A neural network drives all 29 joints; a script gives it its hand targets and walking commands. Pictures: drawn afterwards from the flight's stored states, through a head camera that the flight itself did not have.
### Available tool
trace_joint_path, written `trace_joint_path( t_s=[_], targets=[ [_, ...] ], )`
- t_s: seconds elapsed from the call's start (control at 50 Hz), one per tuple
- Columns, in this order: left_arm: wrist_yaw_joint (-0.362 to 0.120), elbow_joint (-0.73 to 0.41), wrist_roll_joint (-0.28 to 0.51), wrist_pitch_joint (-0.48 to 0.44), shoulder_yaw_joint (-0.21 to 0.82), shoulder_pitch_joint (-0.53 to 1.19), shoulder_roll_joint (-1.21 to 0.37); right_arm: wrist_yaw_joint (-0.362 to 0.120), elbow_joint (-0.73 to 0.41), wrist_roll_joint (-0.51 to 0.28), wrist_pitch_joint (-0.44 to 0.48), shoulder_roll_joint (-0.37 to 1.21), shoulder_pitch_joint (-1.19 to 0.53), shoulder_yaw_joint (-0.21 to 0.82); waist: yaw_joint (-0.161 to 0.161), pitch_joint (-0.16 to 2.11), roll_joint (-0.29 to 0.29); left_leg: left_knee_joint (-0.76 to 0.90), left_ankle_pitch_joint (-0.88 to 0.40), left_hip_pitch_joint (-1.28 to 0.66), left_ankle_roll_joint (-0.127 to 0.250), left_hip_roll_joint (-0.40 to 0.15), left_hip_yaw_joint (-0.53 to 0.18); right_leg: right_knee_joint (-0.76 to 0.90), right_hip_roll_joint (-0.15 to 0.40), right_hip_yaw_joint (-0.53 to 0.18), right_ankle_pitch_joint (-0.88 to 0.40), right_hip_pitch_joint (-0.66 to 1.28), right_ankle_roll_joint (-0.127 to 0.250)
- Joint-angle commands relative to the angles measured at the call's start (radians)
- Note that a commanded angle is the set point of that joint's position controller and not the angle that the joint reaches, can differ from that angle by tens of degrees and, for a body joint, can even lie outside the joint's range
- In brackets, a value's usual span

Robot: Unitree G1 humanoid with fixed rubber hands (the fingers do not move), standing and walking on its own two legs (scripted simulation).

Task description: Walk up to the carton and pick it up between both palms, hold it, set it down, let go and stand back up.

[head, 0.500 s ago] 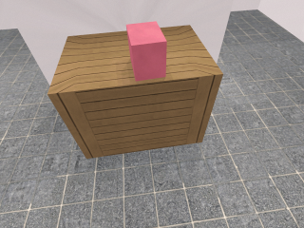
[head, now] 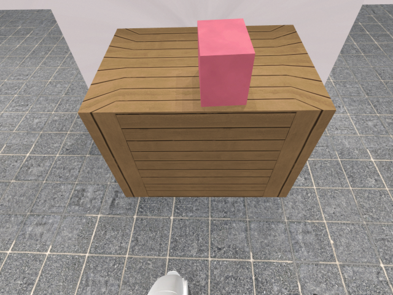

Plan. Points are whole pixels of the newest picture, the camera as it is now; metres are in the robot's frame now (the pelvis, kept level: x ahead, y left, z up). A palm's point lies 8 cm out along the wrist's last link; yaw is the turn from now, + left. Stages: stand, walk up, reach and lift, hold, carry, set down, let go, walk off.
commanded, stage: walk up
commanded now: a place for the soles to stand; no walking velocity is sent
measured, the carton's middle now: (221, 62) +0.84 -0.04 -0.01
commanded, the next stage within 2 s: none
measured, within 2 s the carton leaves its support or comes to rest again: neither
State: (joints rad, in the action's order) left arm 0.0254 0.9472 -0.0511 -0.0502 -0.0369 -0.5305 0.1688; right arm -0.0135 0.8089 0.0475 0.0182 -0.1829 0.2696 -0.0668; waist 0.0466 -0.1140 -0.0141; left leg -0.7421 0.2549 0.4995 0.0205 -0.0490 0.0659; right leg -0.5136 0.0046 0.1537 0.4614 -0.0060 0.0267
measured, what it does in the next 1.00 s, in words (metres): walks ahead: left foot, then right foot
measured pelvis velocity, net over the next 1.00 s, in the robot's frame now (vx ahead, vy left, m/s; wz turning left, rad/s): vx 0.33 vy -0.03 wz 0.05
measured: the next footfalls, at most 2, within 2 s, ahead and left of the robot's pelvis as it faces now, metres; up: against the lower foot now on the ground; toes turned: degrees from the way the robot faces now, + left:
left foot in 0.04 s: +0.18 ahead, +0.11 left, +0.00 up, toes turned +5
right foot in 0.44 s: +0.30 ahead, -0.19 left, +0.00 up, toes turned -6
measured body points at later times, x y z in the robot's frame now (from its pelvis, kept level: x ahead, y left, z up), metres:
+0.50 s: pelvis +0.19 -0.05 -0.02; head +0.19 -0.06 +0.43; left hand +0.27 +0.22 -0.12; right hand +0.20 -0.32 -0.15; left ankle +0.14 +0.09 -0.70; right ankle +0.26 -0.18 -0.72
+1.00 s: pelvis +0.33 -0.03 -0.01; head +0.36 -0.01 +0.44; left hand +0.39 +0.24 -0.14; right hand +0.46 -0.27 -0.11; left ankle +0.39 +0.10 -0.72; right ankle +0.32 -0.16 -0.68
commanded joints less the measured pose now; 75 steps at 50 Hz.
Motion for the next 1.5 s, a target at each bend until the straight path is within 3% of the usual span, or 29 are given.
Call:
trace_joint_path(
  t_s=[0.0,0.02,0.04,0.06,0.08,0.14,0.18,0.22,0.34,0.4,0.42,0.44,0.46,0.48,0.56,0.7,0.76,0.78,0.8,0.82,0.84,0.96,1.02,1.04,1.08,1.1,1.14,1.2,1.48],
  targets=[
    [-0.004,-0.093,0.009,-0.003,-0.031,-0.019,0.203,0.012,-0.070,0.013,0.040,-0.097,0.166,-0.027,-0.100,0.023,0.077,0.142,-0.065,-0.373,0.063,0.071,0.058,-0.075,0.212,-0.115,-0.501,-0.263,0.116],
    [-0.010,-0.107,0.012,-0.002,-0.018,-0.029,0.179,0.021,-0.043,0.026,0.050,-0.155,0.303,-0.047,-0.158,0.114,-0.015,0.156,-0.038,-0.574,0.100,0.041,-0.022,-0.319,0.154,-0.059,-0.471,-0.357,0.084],
    [-0.014,-0.143,0.018,0.001,0.000,-0.079,0.124,0.033,-0.043,0.032,0.053,-0.261,0.425,-0.075,-0.202,0.280,-0.213,0.255,0.168,-0.751,0.209,-0.243,-0.441,-0.698,0.034,0.001,-0.188,-0.501,0.021],
    [-0.019,-0.182,0.014,0.025,-0.011,-0.086,0.148,0.048,-0.058,0.004,0.041,-0.316,0.391,-0.081,-0.190,0.294,-0.186,0.462,0.415,-0.716,0.341,-0.414,-0.850,-0.867,-0.013,-0.097,0.126,-0.611,-0.014],
    [-0.024,-0.201,-0.001,0.045,-0.036,0.014,0.221,0.056,-0.071,-0.022,0.033,-0.284,0.317,-0.070,-0.180,0.167,-0.054,0.533,0.563,-0.539,0.333,-0.413,-0.855,-0.944,0.051,-0.185,0.078,-0.630,-0.005],
    [-0.046,-0.225,0.009,0.043,-0.016,0.054,0.143,0.048,-0.113,-0.016,0.037,-0.233,0.121,-0.035,-0.089,-0.102,-0.033,0.529,0.369,-0.180,0.262,-0.314,-0.484,-0.863,0.113,-0.196,-0.043,-0.608,-0.025],
    [-0.066,-0.209,0.012,0.039,-0.024,-0.025,0.133,0.032,-0.109,-0.014,0.050,-0.204,0.063,-0.021,-0.028,-0.084,-0.081,0.533,0.297,-0.062,0.217,-0.222,-0.318,-0.733,0.115,-0.185,-0.073,-0.474,-0.037],
    [-0.077,-0.223,0.015,0.035,-0.027,-0.037,0.129,0.029,-0.105,-0.008,0.065,-0.208,0.070,-0.019,-0.011,-0.059,-0.103,0.521,0.210,-0.044,0.221,-0.201,-0.256,-0.618,0.125,-0.165,-0.087,-0.443,-0.041],
    [-0.083,-0.326,0.011,0.007,-0.038,0.093,0.151,0.013,-0.113,0.000,0.060,-0.255,0.127,-0.028,-0.062,0.000,-0.120,0.411,0.297,-0.078,0.206,-0.174,-0.178,-0.221,0.097,-0.077,-0.162,-0.338,-0.028],
    [-0.066,-0.305,-0.001,-0.010,-0.066,-0.046,0.195,0.000,-0.126,0.000,0.035,-0.225,0.120,-0.009,0.016,0.039,0.008,0.204,0.445,0.076,0.141,-0.116,-0.119,-0.135,0.021,-0.028,-0.180,-0.064,0.004],
    [-0.054,-0.294,-0.009,-0.017,-0.085,-0.132,0.244,-0.005,-0.140,0.002,0.029,-0.169,0.132,0.013,0.062,0.068,0.144,-0.032,0.420,0.159,0.086,-0.047,-0.051,-0.063,0.090,-0.155,-0.052,0.039,0.039],
    [-0.040,-0.315,-0.009,-0.023,-0.103,-0.168,0.360,-0.011,-0.189,-0.019,0.027,-0.093,0.146,0.042,0.087,0.099,0.383,-0.401,0.404,0.255,0.018,0.067,0.031,0.220,0.379,-0.652,0.339,0.020,0.159],
    [-0.023,-0.310,0.010,-0.011,-0.110,-0.118,0.413,-0.005,-0.214,-0.002,0.010,-0.170,0.139,0.014,0.060,0.032,0.254,-0.540,0.389,0.309,0.009,0.041,-0.066,0.376,0.483,-0.914,0.485,-0.068,0.272],
    [-0.016,-0.330,0.020,-0.011,-0.088,-0.063,0.367,-0.007,-0.213,0.006,0.000,-0.207,0.105,0.008,0.046,-0.039,0.135,-0.594,0.287,0.320,-0.003,0.000,-0.110,0.353,0.473,-0.841,0.433,-0.113,0.277],
    [-0.015,-0.332,0.004,-0.021,-0.049,0.061,0.285,-0.020,-0.198,-0.004,0.007,-0.186,0.163,0.001,-0.021,-0.029,0.150,-0.470,0.142,0.176,-0.038,-0.053,-0.111,0.272,0.345,-0.438,0.042,-0.241,0.217],
    [-0.020,-0.308,0.017,-0.020,-0.042,0.086,0.298,-0.037,-0.242,-0.016,0.027,-0.126,0.093,0.009,-0.014,0.022,0.184,0.000,0.027,-0.092,-0.024,-0.016,0.001,0.131,0.262,-0.152,-0.351,-0.277,0.186],
    [-0.028,-0.315,0.035,0.007,-0.008,0.076,0.253,-0.009,-0.206,-0.007,0.045,-0.170,0.214,-0.010,-0.077,0.108,0.047,0.153,-0.198,-0.400,0.006,0.054,0.036,-0.139,0.190,-0.072,-0.397,-0.394,0.096],
    [-0.031,-0.330,0.039,0.011,0.014,0.051,0.204,0.000,-0.208,-0.001,0.050,-0.227,0.262,-0.025,-0.105,0.166,-0.063,0.175,-0.252,-0.507,0.035,-0.050,-0.100,-0.295,0.141,-0.036,-0.286,-0.461,0.033],
    [-0.030,-0.361,0.036,0.021,0.037,0.015,0.148,0.012,-0.235,-0.003,0.049,-0.304,0.291,-0.041,-0.113,0.205,-0.255,0.315,-0.245,-0.509,0.136,-0.309,-0.467,-0.537,0.062,-0.040,0.090,-0.527,-0.024],
    [-0.017,-0.359,0.029,0.056,0.009,0.013,0.210,0.026,-0.229,-0.022,0.031,-0.338,0.284,-0.046,-0.112,0.180,-0.178,0.392,-0.087,-0.400,0.258,-0.375,-0.596,-0.639,0.047,-0.123,0.217,-0.509,-0.029],
    [-0.012,-0.362,0.023,0.077,0.000,0.062,0.234,0.035,-0.236,-0.032,0.019,-0.314,0.234,-0.034,-0.112,0.107,-0.115,0.415,-0.020,-0.324,0.275,-0.366,-0.573,-0.694,0.071,-0.159,0.181,-0.523,-0.034],
    [-0.016,-0.338,0.032,0.068,-0.003,0.063,0.199,0.039,-0.274,-0.012,0.006,-0.250,0.051,0.008,-0.043,0.082,-0.169,0.300,-0.326,-0.164,0.221,-0.241,-0.258,-0.397,0.080,-0.147,0.090,-0.370,-0.043],
    [-0.020,-0.333,0.031,0.048,-0.005,0.046,0.192,0.032,-0.286,-0.027,-0.005,-0.257,-0.009,0.019,-0.003,0.153,-0.147,0.153,-0.430,-0.125,0.146,-0.180,-0.169,-0.077,0.039,-0.103,-0.225,-0.178,-0.027],
    [-0.021,-0.339,0.026,0.039,-0.015,0.054,0.221,0.026,-0.294,-0.034,-0.007,-0.244,-0.010,0.026,0.002,0.169,-0.103,0.092,-0.358,-0.100,0.099,-0.146,-0.140,-0.018,0.049,-0.137,-0.368,-0.127,-0.009],
    [-0.024,-0.387,0.043,0.036,-0.037,0.191,0.337,0.023,-0.293,-0.060,-0.015,-0.165,0.054,0.054,-0.054,0.188,0.144,-0.048,0.073,-0.143,-0.016,0.012,-0.005,0.085,0.290,-0.410,-0.417,-0.265,0.121],
    [-0.025,-0.392,0.055,0.041,-0.037,0.259,0.334,0.028,-0.276,-0.056,-0.026,-0.177,0.060,0.047,-0.064,0.151,0.139,-0.010,0.135,-0.247,-0.018,0.014,-0.036,0.092,0.287,-0.392,-0.356,-0.388,0.163],
    [-0.029,-0.400,0.065,0.046,-0.014,0.297,0.280,0.021,-0.267,-0.052,-0.018,-0.209,0.015,0.041,-0.059,0.095,0.094,0.101,-0.028,-0.242,-0.010,-0.012,-0.050,0.061,0.191,-0.281,-0.350,-0.387,0.088],
    [-0.036,-0.387,0.069,0.048,-0.003,0.280,0.265,0.013,-0.250,-0.046,-0.001,-0.229,0.023,0.036,-0.050,0.110,0.108,0.149,-0.117,-0.238,0.006,-0.049,-0.078,0.025,0.142,-0.248,-0.328,-0.335,0.041],
    [-0.044,-0.372,0.063,0.044,0.002,0.311,0.261,0.006,-0.244,-0.049,0.008,-0.235,-0.001,0.034,-0.041,0.136,0.018,0.237,-0.147,-0.248,0.017,-0.073,-0.080,0.022,0.116,-0.221,-0.346,-0.261,0.022]
  ],
)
